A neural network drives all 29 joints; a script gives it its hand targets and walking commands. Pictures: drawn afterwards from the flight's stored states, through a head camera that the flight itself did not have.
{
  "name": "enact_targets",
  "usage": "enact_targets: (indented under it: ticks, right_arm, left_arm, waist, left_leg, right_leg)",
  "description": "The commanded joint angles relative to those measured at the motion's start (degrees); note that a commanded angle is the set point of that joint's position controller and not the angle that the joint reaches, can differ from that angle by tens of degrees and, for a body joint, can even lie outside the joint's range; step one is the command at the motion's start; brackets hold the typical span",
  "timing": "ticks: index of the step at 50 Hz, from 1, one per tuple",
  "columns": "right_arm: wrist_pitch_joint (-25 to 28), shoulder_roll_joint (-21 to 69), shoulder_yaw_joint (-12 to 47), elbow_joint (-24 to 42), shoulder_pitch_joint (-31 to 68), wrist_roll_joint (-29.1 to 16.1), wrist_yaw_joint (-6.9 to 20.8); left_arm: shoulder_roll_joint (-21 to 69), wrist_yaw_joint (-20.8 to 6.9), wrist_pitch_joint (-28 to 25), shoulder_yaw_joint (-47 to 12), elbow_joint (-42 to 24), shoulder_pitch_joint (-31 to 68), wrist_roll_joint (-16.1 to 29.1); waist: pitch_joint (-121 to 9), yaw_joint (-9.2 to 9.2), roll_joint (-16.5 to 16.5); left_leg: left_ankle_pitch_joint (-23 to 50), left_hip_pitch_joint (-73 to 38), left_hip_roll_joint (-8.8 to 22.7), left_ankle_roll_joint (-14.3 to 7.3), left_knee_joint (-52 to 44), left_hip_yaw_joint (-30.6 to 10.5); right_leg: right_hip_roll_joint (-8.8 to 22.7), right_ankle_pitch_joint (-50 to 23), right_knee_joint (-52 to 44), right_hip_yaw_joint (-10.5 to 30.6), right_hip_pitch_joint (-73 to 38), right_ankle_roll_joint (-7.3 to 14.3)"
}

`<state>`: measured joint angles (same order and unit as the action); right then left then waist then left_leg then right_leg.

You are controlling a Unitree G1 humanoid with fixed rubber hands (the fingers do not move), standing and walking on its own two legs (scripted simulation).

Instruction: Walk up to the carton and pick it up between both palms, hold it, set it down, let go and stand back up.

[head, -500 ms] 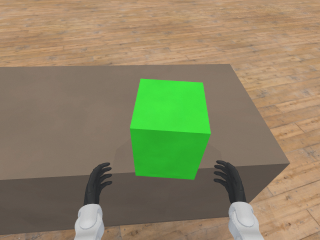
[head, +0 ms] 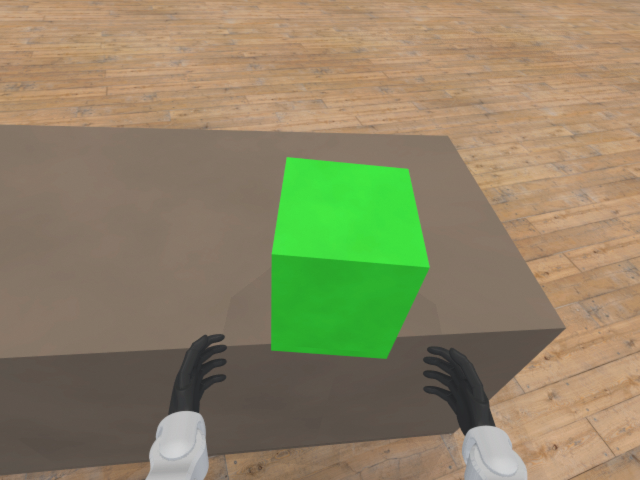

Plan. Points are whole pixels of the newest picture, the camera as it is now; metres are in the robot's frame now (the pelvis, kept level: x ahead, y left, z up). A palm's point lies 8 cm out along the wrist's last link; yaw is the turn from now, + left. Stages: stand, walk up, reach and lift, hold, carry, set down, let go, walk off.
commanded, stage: set down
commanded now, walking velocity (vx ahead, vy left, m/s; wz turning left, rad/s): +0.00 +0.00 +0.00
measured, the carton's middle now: (338, 261) +0.45 -0.02 -0.02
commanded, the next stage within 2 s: let go in 1.14 s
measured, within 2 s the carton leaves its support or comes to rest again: neither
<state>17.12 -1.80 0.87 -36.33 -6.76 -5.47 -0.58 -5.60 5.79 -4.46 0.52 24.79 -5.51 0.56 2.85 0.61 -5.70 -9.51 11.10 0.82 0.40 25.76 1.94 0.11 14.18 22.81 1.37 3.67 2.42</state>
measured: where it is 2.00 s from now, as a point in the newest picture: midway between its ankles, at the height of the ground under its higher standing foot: outside the picture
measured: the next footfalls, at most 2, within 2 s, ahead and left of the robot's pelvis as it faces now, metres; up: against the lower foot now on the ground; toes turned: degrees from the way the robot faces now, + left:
none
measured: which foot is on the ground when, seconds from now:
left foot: down 0.00-1.00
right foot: down 0.00-1.00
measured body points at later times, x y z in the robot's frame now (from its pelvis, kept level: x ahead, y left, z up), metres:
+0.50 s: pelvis +0.02 -0.02 +0.00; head +0.00 +0.00 +0.45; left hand +0.21 +0.17 -0.06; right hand +0.22 -0.21 -0.05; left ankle +0.06 +0.10 -0.74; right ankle -0.01 -0.15 -0.74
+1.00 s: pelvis +0.02 -0.02 +0.00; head +0.01 +0.00 +0.45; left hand +0.20 +0.18 -0.08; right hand +0.20 -0.22 -0.07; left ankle +0.06 +0.10 -0.74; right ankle -0.01 -0.15 -0.74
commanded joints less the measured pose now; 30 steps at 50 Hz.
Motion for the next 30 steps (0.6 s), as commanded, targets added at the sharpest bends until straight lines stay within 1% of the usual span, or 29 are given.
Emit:
enact_targets:
  ticks: [1, 2, 3, 4, 5, 6, 7, 8, 9, 10, 11, 12, 13, 14, 15, 16, 17, 18, 19, 20, 21, 22, 23, 24, 25, 27, 28, 29, 30]
  right_arm:
    - [0.43, -15.09, -8.49, 4.29, 5.26, -3.36, 2.68]
    - [0.59, -15.11, -7.87, 7.58, 5.34, -3.43, 2.57]
    - [1.10, -14.64, -7.57, 9.17, 4.85, -3.41, 2.41]
    - [1.32, -13.92, -7.05, 10.55, 3.23, -3.02, 2.22]
    - [1.94, -15.05, -6.91, 13.10, 3.72, -3.40, 2.01]
    - [1.75, -13.77, -6.49, 10.89, 2.60, -2.25, 1.75]
    - [2.36, -13.66, -6.33, 14.30, 3.33, -3.19, 1.68]
    - [2.68, -14.77, -6.90, 13.54, 1.32, -3.28, 1.93]
    - [2.24, -14.61, -6.32, 11.10, 0.47, -2.64, 1.59]
    - [2.85, -13.86, -5.06, 13.37, 0.25, -3.10, 1.26]
    - [2.51, -14.09, -4.76, 11.73, -0.81, -3.22, 1.14]
    - [2.51, -13.38, -4.30, 12.52, -0.41, -2.54, 0.35]
    - [2.26, -12.58, -3.88, 12.70, -1.78, -2.25, 0.19]
    - [1.41, -14.05, -4.20, 10.94, 0.30, -2.45, 0.59]
    - [0.79, -13.03, -4.03, 10.50, -0.03, -1.74, 0.31]
    - [0.38, -12.06, -3.44, 9.21, -1.83, -1.03, -0.29]
    - [0.08, -13.17, -3.61, 11.89, -0.33, -1.05, -0.40]
    - [-0.95, -14.10, -3.85, 9.49, 0.99, -0.53, -0.21]
    - [-1.76, -13.33, -3.86, 7.64, 2.22, 0.10, -0.74]
    - [-2.36, -12.49, -2.74, 8.57, 1.75, 1.17, -1.02]
    - [-2.31, -12.17, -3.38, 11.02, 1.55, 0.89, -1.59]
    - [-2.47, -13.28, -3.43, 12.35, 2.51, 1.36, -1.04]
    - [-3.81, -13.49, -3.15, 8.14, 2.57, 2.14, -1.25]
    - [-3.30, -13.13, -2.88, 11.07, 2.74, 1.81, -1.22]
    - [-3.46, -13.73, -2.89, 9.26, 3.19, 1.62, -0.79]
    - [-4.53, -14.04, -3.79, 7.03, 3.37, 2.88, -0.64]
    - [-4.24, -14.22, -3.39, 10.77, 3.48, 2.92, -0.48]
    - [-3.94, -12.90, -3.49, 9.22, 1.86, 3.30, -0.72]
    - [-2.76, -13.38, -2.82, 13.42, 1.59, 2.17, -0.48]
  left_arm:
    - [-2.31, 3.11, -0.29, -7.89, -12.28, -0.10, -2.97]
    - [-3.47, 2.81, -0.64, -7.94, -13.63, -0.86, -2.00]
    - [-4.07, 2.93, -0.76, -6.16, -13.72, -0.29, -2.06]
    - [-4.60, 2.63, -1.63, -5.86, -13.87, -1.94, -1.47]
    - [-6.14, 2.78, -2.41, -6.10, -17.08, -1.31, -0.06]
    - [-6.15, 2.39, -2.28, -5.93, -14.91, -2.08, -0.56]
    - [-7.31, 2.65, -3.14, -4.87, -18.73, -1.02, 0.31]
    - [-6.41, 2.64, -3.82, -5.10, -18.49, -3.36, 0.33]
    - [-6.21, 2.03, -2.91, -4.51, -15.53, -4.65, 0.27]
    - [-7.08, 1.62, -3.66, -3.74, -16.69, -4.20, 0.81]
    - [-6.81, 1.60, -4.03, -3.15, -17.08, -4.35, 0.88]
    - [-7.93, 0.65, -4.00, -3.25, -14.84, -4.28, 2.07]
    - [-8.54, 0.45, -4.55, -2.45, -15.54, -4.33, 2.03]
    - [-7.57, 0.40, -3.70, -2.48, -13.16, -3.18, 1.35]
    - [-8.20, -0.29, -3.04, -2.60, -11.63, -3.31, 1.68]
    - [-8.02, -1.28, -2.90, -2.27, -8.58, -3.44, 1.91]
    - [-9.84, -1.48, -2.74, -1.40, -11.26, -2.38, 2.62]
    - [-8.92, -1.35, -1.32, -1.17, -9.70, -2.41, 1.87]
    - [-9.66, -2.21, -0.36, -0.65, -5.86, -0.98, 2.01]
    - [-10.39, -2.78, 0.68, -0.21, -4.46, -1.31, 2.22]
    - [-11.25, -2.96, 0.43, 0.37, -8.09, -0.73, 2.73]
    - [-11.22, -2.83, 0.53, -0.30, -8.16, -0.31, 3.28]
    - [-11.03, -3.35, 2.11, -0.23, -5.44, -0.38, 2.50]
    - [-11.73, -3.30, 1.61, 0.34, -7.57, 0.39, 2.89]
    - [-10.44, -2.93, 2.34, 0.32, -7.37, -0.21, 2.16]
    - [-10.18, -2.99, 3.58, -0.02, -5.49, 0.38, 1.14]
    - [-11.40, -2.61, 3.64, 1.06, -8.91, 0.55, 1.03]
    - [-11.52, -2.88, 3.29, 0.94, -7.19, -0.63, 1.26]
    - [-12.95, -2.56, 2.19, 1.60, -11.14, -0.92, 2.30]
  waist:
    - [-4.65, -0.57, 15.45]
    - [-7.26, -0.83, 12.60]
    - [-8.31, 0.74, 12.66]
    - [-9.40, 0.69, 9.61]
    - [-10.47, -0.25, 9.68]
    - [-9.76, -0.78, 10.20]
    - [-11.69, 0.66, 10.06]
    - [-11.68, 0.47, 10.88]
    - [-9.45, -0.50, 9.76]
    - [-10.97, 0.59, 8.75]
    - [-11.17, 0.74, 10.03]
    - [-9.70, -0.61, 6.99]
    - [-9.41, -0.06, 6.60]
    - [-7.92, -0.60, 7.83]
    - [-6.94, -1.36, 6.61]
    - [-3.85, -1.35, 5.06]
    - [-6.84, -1.39, 4.09]
    - [-5.74, -0.60, 6.14]
    - [-2.98, -0.30, 5.28]
    - [-2.68, -1.00, 3.62]
    - [-4.84, -0.57, 2.13]
    - [-4.30, -0.66, 3.22]
    - [-1.46, -1.09, 3.22]
    - [-3.95, -0.35, 3.69]
    - [-4.59, 0.32, 4.44]
    - [-2.66, 0.06, 4.97]
    - [-4.53, 0.73, 5.21]
    - [-4.36, -0.15, 3.53]
    - [-7.31, 1.18, 3.63]
  left_leg:
    - [-11.47, -12.44, 4.60, 4.72, -11.50, -7.20]
    - [-8.47, -13.31, 4.27, 4.12, -10.08, -6.80]
    - [-4.74, -14.44, 2.75, 4.47, -8.74, -4.33]
    - [-2.29, -14.24, 2.34, 3.78, -8.07, -4.35]
    - [1.22, -14.10, 1.90, 3.35, -6.88, -3.42]
    - [2.36, -16.05, 1.29, 3.52, -6.58, -2.80]
    - [3.97, -14.82, 1.20, 3.45, -6.23, -2.04]
    - [8.03, -15.86, 1.66, 3.73, -6.11, -1.92]
    - [9.32, -16.04, 1.51, 4.17, -5.73, -2.05]
    - [10.26, -16.45, 0.64, 3.40, -5.39, -0.97]
    - [13.42, -15.89, 0.45, 3.50, -4.89, -0.18]
    - [13.14, -15.03, -0.09, 2.84, -4.60, 0.34]
    - [13.29, -15.49, -0.47, 2.43, -4.62, 0.94]
    - [11.18, -15.27, 0.05, 2.74, -5.45, 0.26]
    - [7.70, -15.52, -0.32, 2.39, -5.80, 0.20]
    - [8.88, -14.47, -0.72, 1.75, -6.10, 1.11]
    - [8.62, -15.93, -0.61, 1.23, -5.66, 1.14]
    - [7.72, -15.05, -0.31, 1.87, -6.41, 1.14]
    - [5.61, -13.96, -0.83, 1.38, -6.47, 2.27]
    - [4.95, -13.56, -1.15, 0.83, -6.40, 2.31]
    - [4.82, -14.29, -0.92, 0.63, -6.63, 2.30]
    - [4.37, -13.92, -0.95, 0.72, -6.48, 2.06]
    - [4.07, -13.78, -0.92, 0.93, -6.94, 2.43]
    - [5.12, -13.48, -1.16, 0.87, -6.14, 2.47]
    - [4.80, -15.04, -0.59, 1.07, -6.36, 2.23]
    - [4.24, -14.50, -0.57, 1.37, -6.48, 2.14]
    - [4.71, -14.17, -0.59, 1.49, -6.75, 2.13]
    - [6.12, -14.46, -1.05, 1.31, -6.10, 2.42]
    - [8.07, -14.99, -1.13, 0.91, -4.98, 2.53]
  right_leg:
    - [-1.94, 1.44, -4.58, -2.26, 7.38, 0.90]
    - [-1.47, -0.29, -4.85, -1.93, 6.72, 0.51]
    - [-1.10, 1.31, -5.93, -1.48, 8.13, 1.06]
    - [-1.11, 0.04, -6.04, -1.35, 7.23, 0.70]
    - [-1.16, -2.16, -5.44, -1.63, 7.92, 0.43]
    - [-0.70, -2.04, -6.38, -1.92, 9.25, 0.53]
    - [-1.03, -3.39, -5.65, -1.85, 7.79, 0.25]
    - [-1.89, -5.45, -5.31, -2.56, 7.98, 0.39]
    - [-2.11, -6.17, -5.77, -2.35, 8.23, 0.22]
    - [-1.89, -6.80, -6.29, -2.36, 7.64, -0.13]
    - [-2.17, -8.20, -5.85, -2.24, 7.43, 0.18]
    - [-1.79, -8.62, -6.68, -1.94, 7.98, -0.73]
    - [-1.45, -8.55, -6.85, -2.14, 8.05, -0.77]
    - [-1.93, -5.94, -6.87, -1.72, 9.63, -0.36]
    - [-1.56, -4.45, -7.66, -1.82, 9.41, -0.53]
    - [-1.20, -5.24, -8.57, -1.46, 9.91, -1.12]
    - [-1.25, -4.83, -8.38, -1.55, 10.58, -1.35]
    - [-1.75, -3.12, -8.00, -1.86, 10.57, -0.73]
    - [-0.98, -1.38, -8.88, -1.11, 12.26, -0.89]
    - [-0.67, -1.51, -9.17, -0.82, 10.96, -1.29]
    - [-0.77, -1.28, -9.17, -0.90, 10.70, -1.32]
    - [-0.74, -0.85, -8.88, -1.31, 11.81, -1.35]
    - [-0.89, -0.76, -9.16, -1.34, 12.49, -1.25]
    - [-0.57, -1.90, -8.49, -1.24, 11.71, -1.60]
    - [-1.30, -1.12, -8.58, -1.79, 12.20, -1.17]
    - [-1.20, 0.31, -8.99, -2.15, 13.04, -0.47]
    - [-1.25, -0.06, -8.48, -2.04, 11.55, -0.70]
    - [-1.10, -2.87, -8.12, -2.48, 11.15, -1.23]
    - [-0.61, -5.10, -7.90, -1.84, 10.95, -1.57]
